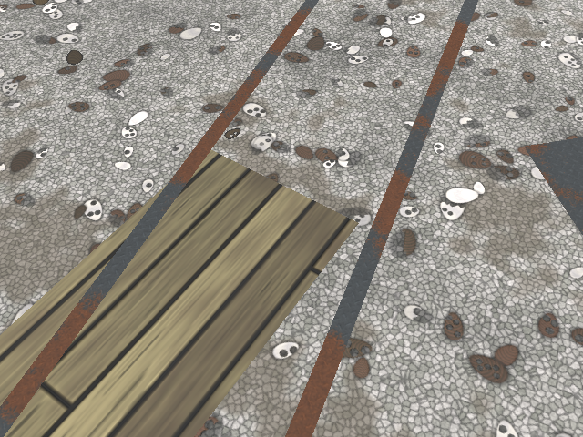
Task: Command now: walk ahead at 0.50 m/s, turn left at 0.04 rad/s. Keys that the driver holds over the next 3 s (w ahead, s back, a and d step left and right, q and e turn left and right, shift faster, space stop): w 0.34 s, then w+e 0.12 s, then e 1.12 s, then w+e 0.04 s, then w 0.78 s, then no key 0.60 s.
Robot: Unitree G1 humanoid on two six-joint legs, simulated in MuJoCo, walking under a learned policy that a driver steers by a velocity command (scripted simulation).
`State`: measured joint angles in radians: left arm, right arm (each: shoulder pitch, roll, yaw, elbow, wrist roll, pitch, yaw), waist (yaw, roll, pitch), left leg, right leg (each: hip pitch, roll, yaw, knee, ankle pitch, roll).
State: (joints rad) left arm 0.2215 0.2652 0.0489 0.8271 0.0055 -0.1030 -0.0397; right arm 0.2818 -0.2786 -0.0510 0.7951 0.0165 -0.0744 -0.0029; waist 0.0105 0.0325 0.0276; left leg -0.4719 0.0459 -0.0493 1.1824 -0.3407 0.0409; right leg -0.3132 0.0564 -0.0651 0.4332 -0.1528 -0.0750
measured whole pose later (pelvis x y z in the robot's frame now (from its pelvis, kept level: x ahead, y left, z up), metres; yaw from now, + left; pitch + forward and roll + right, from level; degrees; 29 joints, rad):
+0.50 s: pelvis +0.28 +0.06 +0.00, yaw -3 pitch +2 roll +0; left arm 0.32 0.30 0.05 0.90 -0.03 -0.07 -0.01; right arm 0.15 -0.25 -0.05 0.74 -0.01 -0.09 0.02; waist 0.02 -0.03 0.03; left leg -0.37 0.00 0.08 0.50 -0.16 0.04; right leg -0.39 -0.03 0.05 1.15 -0.41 -0.03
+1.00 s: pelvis +0.44 +0.02 -0.01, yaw -18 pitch +3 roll +1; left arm 0.17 0.29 0.08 0.67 -0.01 0.00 -0.01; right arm 0.08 -0.29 -0.06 0.78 0.00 -0.01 -0.03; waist 0.02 0.02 0.06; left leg -0.49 0.00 -0.02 1.18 -0.51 -0.04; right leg -0.45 0.06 0.02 0.51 -0.12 -0.08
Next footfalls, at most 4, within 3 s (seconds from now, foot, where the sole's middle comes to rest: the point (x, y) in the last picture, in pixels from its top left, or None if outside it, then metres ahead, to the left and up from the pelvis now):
0.38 left None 0.39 0.15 -0.77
0.86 right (356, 408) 0.54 -0.09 -0.77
1.30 left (260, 385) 0.59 0.13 -0.77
1.72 right None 0.41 -0.07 -0.77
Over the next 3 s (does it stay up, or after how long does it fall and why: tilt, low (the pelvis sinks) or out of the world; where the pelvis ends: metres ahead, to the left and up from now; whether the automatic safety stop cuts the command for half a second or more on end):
stays up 0.82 -0.33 -0.01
